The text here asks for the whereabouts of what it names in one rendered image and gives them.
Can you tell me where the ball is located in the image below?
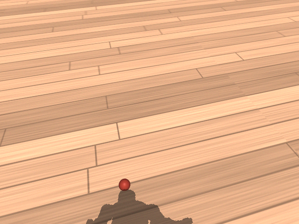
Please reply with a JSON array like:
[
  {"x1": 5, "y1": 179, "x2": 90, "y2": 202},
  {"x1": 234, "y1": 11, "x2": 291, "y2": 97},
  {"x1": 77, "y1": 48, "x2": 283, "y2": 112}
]
[{"x1": 119, "y1": 179, "x2": 130, "y2": 191}]

